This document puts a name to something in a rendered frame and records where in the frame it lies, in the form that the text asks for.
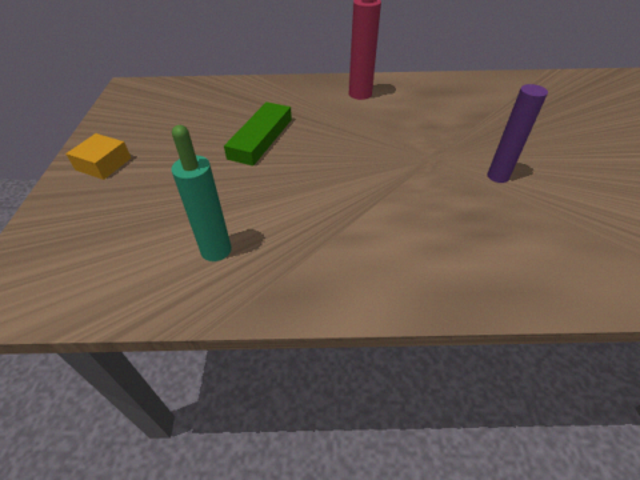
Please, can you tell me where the table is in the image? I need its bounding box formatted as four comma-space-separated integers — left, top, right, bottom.
0, 67, 640, 439

